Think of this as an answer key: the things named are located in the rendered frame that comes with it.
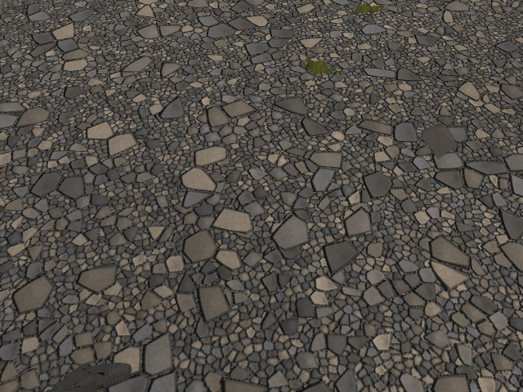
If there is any robot left hand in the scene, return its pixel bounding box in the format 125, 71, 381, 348
46, 363, 132, 392

